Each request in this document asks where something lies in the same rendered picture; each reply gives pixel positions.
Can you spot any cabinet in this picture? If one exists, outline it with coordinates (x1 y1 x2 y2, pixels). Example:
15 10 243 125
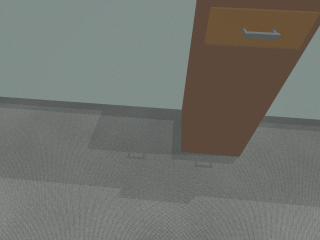
181 0 320 157

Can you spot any handle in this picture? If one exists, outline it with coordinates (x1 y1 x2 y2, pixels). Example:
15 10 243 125
242 27 281 40

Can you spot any drawer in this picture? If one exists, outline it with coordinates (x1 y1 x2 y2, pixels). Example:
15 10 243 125
204 7 320 49

